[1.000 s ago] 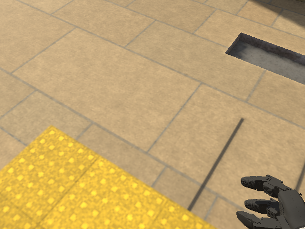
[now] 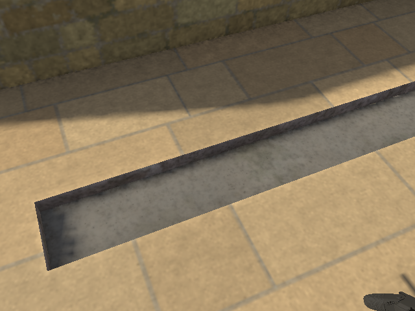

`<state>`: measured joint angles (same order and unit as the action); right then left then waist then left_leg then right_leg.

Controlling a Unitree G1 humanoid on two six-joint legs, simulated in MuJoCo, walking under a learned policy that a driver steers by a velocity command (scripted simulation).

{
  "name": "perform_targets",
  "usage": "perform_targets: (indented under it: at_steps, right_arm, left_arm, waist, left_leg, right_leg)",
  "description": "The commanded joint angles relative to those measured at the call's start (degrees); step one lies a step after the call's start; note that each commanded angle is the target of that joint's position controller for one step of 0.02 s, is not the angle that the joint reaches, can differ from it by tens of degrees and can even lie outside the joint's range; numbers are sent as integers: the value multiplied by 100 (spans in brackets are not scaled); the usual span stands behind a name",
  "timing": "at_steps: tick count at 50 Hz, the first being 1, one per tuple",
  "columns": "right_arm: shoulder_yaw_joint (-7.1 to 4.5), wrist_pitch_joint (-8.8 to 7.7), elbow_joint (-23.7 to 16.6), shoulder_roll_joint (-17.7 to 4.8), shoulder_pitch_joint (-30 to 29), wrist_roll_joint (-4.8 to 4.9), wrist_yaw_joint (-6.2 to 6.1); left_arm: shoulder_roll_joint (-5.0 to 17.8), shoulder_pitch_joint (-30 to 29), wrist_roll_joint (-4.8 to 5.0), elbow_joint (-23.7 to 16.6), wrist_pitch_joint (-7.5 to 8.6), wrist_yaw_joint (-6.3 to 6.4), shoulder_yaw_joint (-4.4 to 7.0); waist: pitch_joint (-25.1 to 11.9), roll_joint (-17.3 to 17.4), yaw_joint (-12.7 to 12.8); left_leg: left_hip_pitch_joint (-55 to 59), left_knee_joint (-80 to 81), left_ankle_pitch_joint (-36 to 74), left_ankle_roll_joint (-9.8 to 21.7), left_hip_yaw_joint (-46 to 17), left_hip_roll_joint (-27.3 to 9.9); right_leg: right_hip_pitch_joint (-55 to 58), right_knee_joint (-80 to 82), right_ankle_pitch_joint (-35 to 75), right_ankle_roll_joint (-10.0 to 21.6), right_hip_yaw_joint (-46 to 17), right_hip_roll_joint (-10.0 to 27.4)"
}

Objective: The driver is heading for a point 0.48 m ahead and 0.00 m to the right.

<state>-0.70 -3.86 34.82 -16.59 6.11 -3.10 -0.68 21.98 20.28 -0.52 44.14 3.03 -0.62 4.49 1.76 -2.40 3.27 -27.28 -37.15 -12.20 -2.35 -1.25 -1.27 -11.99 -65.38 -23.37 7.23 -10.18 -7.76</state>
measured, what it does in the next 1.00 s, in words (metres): walks ahead: right foot, then left foot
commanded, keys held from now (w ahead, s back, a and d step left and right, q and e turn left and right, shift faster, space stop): w+shift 0.28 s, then shift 0.72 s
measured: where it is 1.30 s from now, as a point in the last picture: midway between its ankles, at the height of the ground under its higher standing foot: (238, 253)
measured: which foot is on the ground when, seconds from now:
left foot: down 0.00-0.38, up 0.40-0.76, down 0.78-1.00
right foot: up 0.00-0.36, down 0.38-0.80, up 0.82-1.00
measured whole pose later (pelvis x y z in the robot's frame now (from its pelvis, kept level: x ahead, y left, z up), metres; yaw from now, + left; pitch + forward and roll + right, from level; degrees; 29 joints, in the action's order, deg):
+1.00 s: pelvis +0.61 -0.02 +0.02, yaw -9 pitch +2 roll +0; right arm -0.9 -1.3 44.8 -13.2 7.0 -0.9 1.8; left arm 15.0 7.0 0.6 46.0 -2.5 1.5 1.9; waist 2.6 0.6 -1.2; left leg -22.7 -28.3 -7.2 2.5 0.3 2.1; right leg -22.4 -45.0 -25.3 -2.3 -3.6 1.1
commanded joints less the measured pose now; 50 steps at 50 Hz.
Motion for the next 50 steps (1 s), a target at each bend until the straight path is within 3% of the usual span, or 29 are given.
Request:
perform_targets:
  at_steps: [1,3,5,8,13,15,16,17,18,19,20,21,22,23,24,25,29,31,34,35,37,39,40,41,42,43,45,47,50]
  right_arm:
    - [-364,8,169,-708,1224,-8,37]
    - [-300,-89,551,-585,1465,13,50]
    - [-262,-195,798,-476,1678,109,113]
    - [-273,-287,938,-622,1740,158,144]
    - [-280,-296,1221,-874,2037,239,180]
    - [-300,-254,1385,-1074,2238,244,151]
    - [-309,-206,1456,-1192,2332,241,107]
    - [-317,-140,1484,-1272,2271,244,51]
    - [-297,-111,1459,-1231,2180,315,11]
    - [-202,-94,1249,-685,2367,286,33]
    - [-111,-55,1114,-339,3190,563,3]
    - [-221,-260,1127,-942,2373,429,15]
    - [-214,-307,812,-842,1752,602,-2]
    - [-175,-304,772,-731,1432,520,-56]
    - [-218,-248,799,-714,1375,452,-84]
    - [-229,-166,815,-650,1475,439,-70]
    - [-150,2,650,-172,1231,334,-42]
    - [-104,-33,529,-75,712,265,1]
    - [-140,-59,446,-210,223,257,92]
    - [-180,-74,502,-314,336,245,131]
    - [-268,-107,514,-545,355,204,182]
    - [-350,-177,661,-687,716,149,200]
    - [-416,-212,533,-1092,563,90,156]
    - [-288,-147,445,-772,575,9,127]
    - [-172,-102,584,-353,930,106,188]
    - [-180,-76,621,-370,809,225,243]
    - [-164,14,525,-377,82,298,273]
    - [-221,169,483,-517,-433,225,267]
    - [-239,242,642,-497,-326,249,198]
  left_arm:
    - [89,-582,-174,-725,79,-98,-156]
    - [-122,-898,-210,-913,3,-237,-220]
    - [-230,-1048,-202,-1021,-75,-281,-280]
    - [-158,-1775,-202,-1392,-67,-311,-344]
    - [-265,-2577,-140,-1600,-15,-462,-491]
    - [-192,-2404,-205,-1480,2,-361,-465]
    - [-121,-1964,-276,-1337,41,-292,-430]
    - [-7,-934,-313,-988,87,-222,-360]
    - [161,4,-373,-655,131,-141,-278]
    - [597,516,-449,-458,143,-37,-169]
    - [970,470,-322,-589,115,5,-34]
    - [595,147,179,-709,109,-49,-56]
    - [432,-309,189,-661,139,-60,-97]
    - [295,-648,190,-606,198,-75,-115]
    - [92,-854,151,-613,238,-78,-159]
    - [-49,-937,63,-569,262,-93,-198]
    - [-69,-1111,55,-328,285,-45,-170]
    - [-1,-1070,75,-239,215,56,-136]
    - [121,-719,85,-60,145,110,-88]
    - [138,-811,39,-51,146,117,-83]
    - [68,-929,75,-20,105,115,-99]
    - [61,-988,143,-17,61,152,-102]
    - [17,-397,45,-30,98,149,-117]
    - [-302,389,20,166,114,106,-233]
    - [-35,240,146,249,60,57,-177]
    - [142,-180,228,127,-42,64,-121]
    - [-7,-635,160,17,-357,158,-118]
    - [-244,-648,120,24,-601,238,-151]
    - [-374,-497,90,172,-641,246,-141]
  waist:
    - [-545,551,-688]
    - [-140,702,-534]
    - [37,762,-415]
    - [330,657,-349]
    - [577,518,-447]
    - [379,687,-330]
    - [24,843,-114]
    - [-518,918,356]
    - [-974,907,808]
    - [-1713,48,625]
    - [-3128,-1165,182]
    - [-3213,-225,500]
    - [-2047,-224,247]
    - [-1259,309,-27]
    - [-914,415,-222]
    - [-719,352,-435]
    - [-467,31,-703]
    - [-515,-73,-545]
    - [-673,-73,-333]
    - [-723,-142,-415]
    - [-624,-172,-515]
    - [-647,18,-756]
    - [-994,840,-436]
    - [-1811,1752,-338]
    - [-2159,1582,-573]
    - [-1827,1074,-622]
    - [-1145,450,-344]
    - [-735,847,-118]
    - [-1027,994,-97]
  left_leg:
    - [2968,2292,-2645,1069,-3216,-1751]
    - [2281,2404,-1558,951,-2143,-1341]
    - [2191,2598,-838,984,-1706,-1276]
    - [2054,3063,224,1096,-882,-1236]
    - [1823,3818,2199,982,319,-1077]
    - [2602,3058,4921,914,576,-1086]
    - [2906,2189,6247,834,648,-1098]
    - [2865,883,6700,693,704,-1049]
    - [2294,-609,6021,551,778,-841]
    - [1017,-2719,1439,495,710,-271]
    - [-583,-5178,-2262,355,-5,619]
    - [-886,-4948,-2025,305,-1107,325]
    - [-1258,-4508,-1818,236,-776,36]
    - [-1226,-4043,-1516,132,-442,-229]
    - [-1072,-3745,-1285,68,-333,-360]
    - [-733,-3587,-1157,37,-320,-429]
    - [-136,-1998,-311,-42,-88,-388]
    - [268,-806,868,18,125,-184]
    - [693,-121,2135,82,140,83]
    - [855,-205,2243,167,-15,29]
    - [827,34,1625,350,-28,61]
    - [1393,979,2430,599,100,159]
    - [2281,744,5453,1078,-603,-621]
    - [3520,660,7060,2207,-1923,-1836]
    - [3714,808,6788,2426,-2380,-1999]
    - [3448,912,5916,2271,-2236,-1865]
    - [2168,1333,3934,1923,-1893,-1638]
    - [904,1785,2546,1575,-1401,-1144]
    - [763,1852,1471,1410,-1016,-892]
  right_leg:
    - [-3178,-1281,703,-39,337,731]
    - [-2990,-807,606,-113,193,850]
    - [-3198,-527,601,-162,126,826]
    - [-3492,401,1258,-273,256,814]
    - [-1859,2530,2390,-58,1350,824]
    - [-1433,2876,2064,103,1654,509]
    - [-924,3005,1785,166,1728,260]
    - [120,3297,1863,243,1631,127]
    - [1343,3737,2535,330,1340,418]
    - [2845,3260,3681,442,49,1814]
    - [4382,3235,6435,1485,-2809,3649]
    - [3943,3645,5900,1499,-2492,2951]
    - [3130,3827,5919,1415,-1521,2791]
    - [2082,4105,5749,1180,-1044,2481]
    - [1400,4329,5679,1079,-746,2298]
    - [807,4584,5776,1033,-532,2186]
    - [-385,4987,6151,821,400,1766]
    - [-520,4969,5863,582,876,1356]
    - [-230,4786,5188,445,875,1358]
    - [-190,4618,5150,436,777,1521]
    - [95,4157,5114,316,575,1667]
    - [246,3091,4946,2,605,1373]
    - [-261,2094,3413,-348,777,822]
    - [-1344,544,-450,-776,710,395]
    - [-1693,4,-1660,-851,219,437]
    - [-1986,-218,-1565,-905,65,601]
    - [-1822,324,-1165,-997,275,968]
    - [-880,1610,-800,-1034,723,950]
    - [69,2840,743,-917,886,825]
